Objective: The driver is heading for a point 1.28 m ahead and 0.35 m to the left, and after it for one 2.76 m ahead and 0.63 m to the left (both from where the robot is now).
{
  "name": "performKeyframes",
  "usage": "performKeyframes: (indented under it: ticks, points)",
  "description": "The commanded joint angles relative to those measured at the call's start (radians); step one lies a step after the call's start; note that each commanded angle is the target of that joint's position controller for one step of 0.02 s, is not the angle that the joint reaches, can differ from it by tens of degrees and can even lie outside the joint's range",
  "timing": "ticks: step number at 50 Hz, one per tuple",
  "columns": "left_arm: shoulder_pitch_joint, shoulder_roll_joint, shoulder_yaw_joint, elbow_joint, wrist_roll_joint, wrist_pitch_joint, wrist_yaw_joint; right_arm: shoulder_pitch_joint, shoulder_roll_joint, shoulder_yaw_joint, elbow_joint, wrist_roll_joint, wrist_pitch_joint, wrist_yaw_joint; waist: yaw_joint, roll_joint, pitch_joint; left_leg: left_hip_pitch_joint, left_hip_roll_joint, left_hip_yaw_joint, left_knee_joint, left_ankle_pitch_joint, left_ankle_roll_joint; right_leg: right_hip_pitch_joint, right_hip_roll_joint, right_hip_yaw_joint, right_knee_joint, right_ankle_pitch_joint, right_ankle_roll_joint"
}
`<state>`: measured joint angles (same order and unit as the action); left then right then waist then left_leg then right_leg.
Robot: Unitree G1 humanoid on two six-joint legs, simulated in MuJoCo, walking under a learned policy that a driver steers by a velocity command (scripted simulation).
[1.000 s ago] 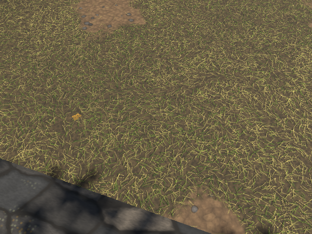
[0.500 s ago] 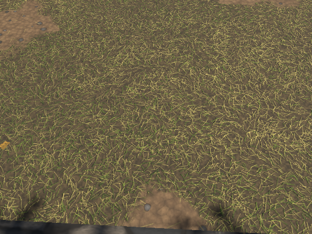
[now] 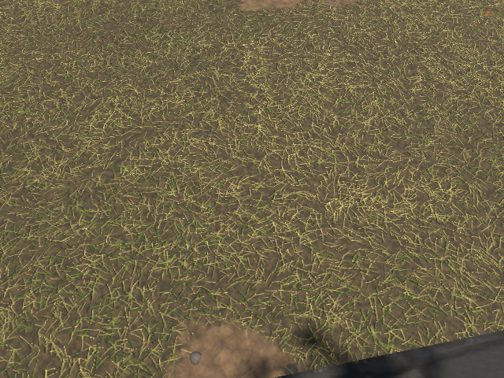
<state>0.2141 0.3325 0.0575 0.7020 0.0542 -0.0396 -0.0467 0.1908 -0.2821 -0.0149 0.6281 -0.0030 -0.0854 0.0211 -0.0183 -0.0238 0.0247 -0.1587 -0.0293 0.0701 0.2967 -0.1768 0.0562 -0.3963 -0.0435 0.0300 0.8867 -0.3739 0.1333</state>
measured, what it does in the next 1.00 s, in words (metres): walks ahead: right foot, then left foot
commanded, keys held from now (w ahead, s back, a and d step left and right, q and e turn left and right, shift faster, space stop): w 0.96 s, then w+q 0.04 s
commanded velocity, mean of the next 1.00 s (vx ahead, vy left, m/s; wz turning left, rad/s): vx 0.41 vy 0.00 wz -0.04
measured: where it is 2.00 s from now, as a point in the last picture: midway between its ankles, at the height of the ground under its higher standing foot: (259, 232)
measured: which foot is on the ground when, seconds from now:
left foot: down 0.00-0.24, up 0.26-0.60, down 0.62-1.00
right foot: up 0.00-0.20, down 0.22-0.66, up 0.68-1.00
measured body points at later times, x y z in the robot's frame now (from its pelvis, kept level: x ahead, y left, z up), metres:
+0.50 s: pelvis +0.15 -0.06 +0.00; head +0.17 -0.06 +0.45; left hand +0.14 +0.17 -0.14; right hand +0.31 -0.29 -0.11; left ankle +0.27 +0.08 -0.70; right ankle +0.04 -0.14 -0.75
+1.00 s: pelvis +0.39 -0.06 -0.04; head +0.41 -0.07 +0.41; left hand +0.58 +0.13 -0.15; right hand +0.33 -0.29 -0.18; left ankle +0.31 +0.04 -0.75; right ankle +0.53 -0.23 -0.72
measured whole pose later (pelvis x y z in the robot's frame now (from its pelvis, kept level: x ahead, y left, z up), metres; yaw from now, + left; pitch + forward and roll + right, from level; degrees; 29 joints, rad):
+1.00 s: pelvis +0.39 -0.06 -0.04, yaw -1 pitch +3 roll +3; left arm 0.17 0.23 -0.05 0.73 0.13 -0.07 -0.07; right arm 0.51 -0.19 0.01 0.93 -0.09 -0.14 -0.01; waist -0.14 -0.04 -0.03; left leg -0.23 -0.08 0.03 0.70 -0.52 0.07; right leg -0.75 -0.12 0.07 0.91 0.14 0.02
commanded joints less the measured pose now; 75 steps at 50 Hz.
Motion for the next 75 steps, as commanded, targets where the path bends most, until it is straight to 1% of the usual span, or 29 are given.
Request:
performKeyframes:
  ticks: [1, 5, 11, 13, 18, 26, 29, 31, 32, 33, 34, 35, 36, 39, 46, 49, 51, 54, 57, 58, 59, 61, 62, 63, 64, 65, 68, 70, 75]
  points:
    - [-0.043, 0.055, 0.007, -0.057, 0.006, -0.001, -0.012, 0.196, -0.269, -0.102, 0.007, -0.008, 0.018, 0.011, -0.120, 0.135, 0.032, 0.143, 0.273, -0.268, -0.095, -0.276, 0.215, -0.108, 0.029, -0.106, -0.212, -0.097, -0.017]
    - [-0.085, 0.051, -0.004, -0.069, 0.010, -0.042, 0.036, 0.189, -0.106, -0.053, 0.027, -0.020, -0.009, -0.014, -0.105, 0.158, 0.015, 0.284, 0.390, -0.454, -0.153, -0.408, 0.250, -0.218, -0.022, -0.009, -0.269, -0.073, -0.169]
    - [0.088, 0.046, 0.000, -0.004, -0.009, -0.089, -0.012, 0.034, -0.135, -0.043, 0.052, -0.063, 0.011, -0.010, 0.060, 0.079, -0.008, -0.147, 0.224, -0.204, -0.003, -0.268, 0.179, 0.422, 0.038, -0.073, -0.480, 0.163, -0.267]
    - [0.306, 0.163, 0.033, 0.021, 0.007, -0.106, 0.026, -0.023, -0.032, -0.014, 0.009, -0.081, -0.015, 0.012, 0.160, -0.191, -0.058, -0.507, -0.005, -0.053, 0.505, -0.289, 0.028, 0.689, -0.304, 0.517, -0.651, 0.130, -0.527]
    - [0.206, -0.035, -0.036, 0.029, 0.017, -0.087, 0.031, 0.008, -0.051, -0.023, 0.098, -0.095, -0.026, 0.014, 0.047, -0.051, 0.063, -0.634, 0.105, -0.131, 0.785, -0.131, 0.059, 0.523, -0.231, 0.250, -0.749, 0.216, -0.397]
    - [0.281, 0.038, -0.021, 0.104, 0.036, -0.069, -0.027, -0.208, 0.010, -0.005, 0.040, -0.074, 0.015, 0.061, 0.056, -0.085, 0.052, -0.351, 0.031, -0.001, 0.413, 0.149, -0.028, 0.270, -0.136, 0.028, -0.753, 0.602, -0.383]
    - [0.136, 0.065, -0.016, 0.061, 0.085, -0.075, -0.032, -0.037, -0.050, -0.024, 0.070, -0.084, -0.010, 0.044, -0.072, -0.079, 0.036, -0.104, 0.009, -0.046, 0.605, 0.247, 0.002, 0.090, -0.147, -0.004, -0.624, 0.700, -0.331]
    - [0.076, 0.119, 0.000, 0.037, 0.036, -0.089, -0.019, 0.128, -0.149, -0.066, 0.115, -0.058, -0.028, 0.031, -0.149, 0.014, -0.027, 0.155, -0.085, 0.076, 0.466, 0.083, 0.021, 0.009, -0.058, -0.076, -0.355, 0.883, -0.294]
    - [0.130, 0.112, -0.007, 0.093, 0.029, -0.090, -0.033, 0.206, -0.161, -0.065, 0.137, -0.031, -0.033, 0.024, -0.162, 0.026, -0.027, 0.268, -0.016, -0.051, 0.288, 0.093, 0.077, -0.029, -0.045, -0.058, -0.129, 0.787, -0.262]
    - [0.370, -0.062, -0.055, 0.135, 0.072, -0.086, -0.045, 0.372, -0.170, -0.058, 0.159, -0.049, -0.030, 0.000, -0.096, 0.256, -0.293, 0.610, 0.235, -0.364, 0.379, 0.570, 0.362, -0.171, 0.075, -0.075, 0.383, 0.038, -0.163]
    - [0.411, -0.108, -0.066, 0.137, 0.057, -0.094, -0.054, 0.546, -0.144, -0.037, 0.202, -0.074, -0.030, 0.013, -0.128, 0.209, -0.430, 0.697, 0.366, -0.674, 0.273, 0.680, 0.505, -0.309, 0.163, 0.087, 0.681, -0.311, -0.134]
    - [0.196, -0.044, -0.048, 0.034, 0.000, -0.092, -0.050, 0.485, -0.180, -0.065, 0.224, -0.067, -0.058, 0.022, -0.150, 0.197, -0.114, 0.477, 0.394, -0.789, 0.110, 0.244, 0.417, -0.565, 0.116, 0.149, 0.737, -0.218, -0.145]
    - [0.055, 0.033, -0.032, 0.009, 0.002, -0.085, -0.019, 0.303, -0.118, -0.049, 0.200, -0.048, -0.062, 0.024, -0.115, 0.053, 0.020, 0.269, 0.393, -0.712, 0.084, 0.072, 0.362, -0.609, 0.038, 0.144, 0.714, -0.108, -0.151]
    - [0.107, -0.046, -0.075, 0.043, 0.065, -0.034, 0.010, 0.044, 0.034, 0.012, 0.163, -0.064, -0.045, 0.016, 0.044, 0.024, 0.010, -0.229, 0.280, -0.471, -0.013, 0.050, 0.298, -0.287, -0.071, 0.131, 0.429, 0.065, -0.152]
    - [0.119, -0.040, -0.084, 0.032, 0.067, -0.026, -0.052, 0.171, -0.065, -0.019, 0.220, -0.108, -0.058, 0.012, 0.015, 0.054, -0.008, -0.421, 0.130, -0.189, 0.125, 0.011, 0.219, -0.074, -0.034, -0.065, 0.242, 0.369, -0.144]
    - [-0.216, -0.027, -0.086, -0.053, 0.082, -0.042, -0.010, 0.567, 0.049, 0.019, 0.341, -0.079, -0.063, -0.060, -0.224, 0.062, 0.021, 0.404, 0.245, -0.455, 0.367, -0.215, 0.238, -0.889, -0.122, 0.119, -0.100, 0.586, -0.104]
    - [-0.257, -0.057, -0.102, -0.029, 0.066, -0.049, -0.006, 0.583, 0.082, 0.039, 0.332, -0.072, -0.046, -0.056, -0.231, 0.037, 0.054, 0.236, 0.178, -0.435, 0.481, -0.262, 0.225, -0.782, -0.140, 0.095, -0.294, 0.797, -0.101]
    - [-0.165, -0.049, -0.106, -0.043, 0.046, -0.002, -0.028, 0.339, -0.038, 0.030, 0.236, -0.115, -0.033, 0.042, -0.072, 0.094, 0.104, -0.686, 0.097, -0.314, 0.351, -0.558, 0.200, 0.129, -0.060, -0.070, -0.128, 0.890, -0.117]
    - [-0.116, 0.008, -0.100, -0.033, 0.055, 0.013, -0.018, 0.342, -0.104, 0.005, 0.262, -0.049, -0.040, 0.033, -0.036, 0.001, 0.164, -0.370, 0.127, -0.403, 0.560, -0.553, 0.137, 0.091, -0.105, -0.004, -0.468, 0.705, -0.117]
    - [-0.102, 0.062, -0.019, -0.013, -0.171, -0.018, 0.012, 0.345, -0.098, -0.040, 0.282, 0.079, 0.015, -0.034, -0.033, 0.005, 0.101, -0.132, 0.097, -0.413, 0.711, -0.136, 0.101, 0.066, -0.076, 0.085, -0.621, 0.714, -0.132]
    - [0.089, 0.083, -0.007, 0.058, -0.183, -0.035, 0.029, 0.377, -0.064, -0.031, 0.332, 0.058, 0.044, -0.062, 0.031, -0.001, 0.019, -0.127, 0.078, -0.363, 0.997, -0.109, 0.046, 0.213, -0.130, 0.062, -0.681, 0.897, -0.141]
    - [0.449, 0.067, -0.003, 0.189, -0.076, -0.039, 0.018, 0.561, 0.122, -0.007, 0.408, 0.047, 0.035, -0.055, 0.111, -0.191, -0.239, -0.688, -0.086, -0.267, 1.716, -0.794, -0.038, 0.927, -0.242, 0.034, -0.170, 1.394, -0.153]
    - [0.418, 0.123, 0.023, 0.210, -0.078, -0.023, 0.009, 0.591, 0.094, -0.006, 0.334, 0.078, 0.013, -0.052, 0.069, -0.320, -0.322, -0.879, 0.003, -0.239, 1.874, -0.687, -0.069, 0.977, -0.352, 0.175, -0.129, 1.308, -0.228]
    - [0.418, 0.096, 0.028, 0.194, -0.072, -0.011, 0.001, 0.479, 0.053, -0.012, 0.278, 0.095, 0.006, -0.054, 0.118, -0.241, -0.348, -0.952, 0.036, -0.221, 1.833, -0.525, -0.058, 0.897, -0.390, 0.283, -0.274, 0.779, -0.300]
    - [0.384, 0.150, 0.046, 0.244, -0.074, -0.008, 0.009, 0.340, 0.079, -0.006, 0.192, 0.110, 0.011, -0.075, 0.089, -0.197, -0.285, -1.018, 0.061, -0.151, 1.872, -0.355, -0.062, 0.721, -0.479, 0.456, -0.499, 0.182, -0.390]
    - [0.273, 0.066, 0.017, 0.230, -0.061, -0.016, 0.018, 0.246, 0.062, -0.013, 0.164, 0.104, 0.028, -0.097, 0.055, -0.059, -0.173, -0.996, 0.111, -0.122, 1.843, -0.238, -0.051, 0.508, -0.494, 0.515, -0.629, -0.023, -0.408]
    - [-0.010, -0.078, -0.036, 0.211, -0.054, -0.060, 0.029, 0.164, 0.082, -0.035, 0.148, 0.047, 0.079, -0.087, -0.073, -0.063, 0.129, -0.756, 0.158, -0.243, 1.258, 0.013, -0.015, -0.047, -0.297, 0.119, -0.647, 0.160, -0.232]
    - [0.027, -0.028, -0.021, 0.216, -0.015, -0.067, 0.057, 0.116, 0.045, -0.056, 0.129, 0.017, 0.067, -0.076, -0.049, -0.120, 0.092, -0.620, 0.139, -0.189, 0.981, 0.156, -0.061, -0.054, -0.223, -0.016, -0.684, 0.266, -0.246]
    - [0.197, 0.038, 0.016, 0.256, -0.056, -0.045, 0.103, -0.119, 0.084, -0.030, 0.035, 0.029, 0.054, -0.012, 0.038, -0.017, 0.065, -0.681, 0.115, -0.159, 0.578, 0.258, -0.022, 0.253, -0.293, -0.049, -0.693, 0.372, -0.272]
